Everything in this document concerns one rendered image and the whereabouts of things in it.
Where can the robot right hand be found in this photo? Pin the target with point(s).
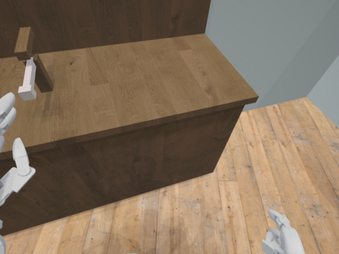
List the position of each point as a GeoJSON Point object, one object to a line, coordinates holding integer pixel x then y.
{"type": "Point", "coordinates": [287, 241]}

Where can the tap lever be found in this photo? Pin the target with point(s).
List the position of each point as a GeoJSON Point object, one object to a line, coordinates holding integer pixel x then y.
{"type": "Point", "coordinates": [27, 91]}

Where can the robot left hand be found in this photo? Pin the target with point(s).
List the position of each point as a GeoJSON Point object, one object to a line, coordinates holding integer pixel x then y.
{"type": "Point", "coordinates": [15, 178]}

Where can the counter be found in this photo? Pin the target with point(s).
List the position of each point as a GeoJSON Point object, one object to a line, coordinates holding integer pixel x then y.
{"type": "Point", "coordinates": [132, 96]}

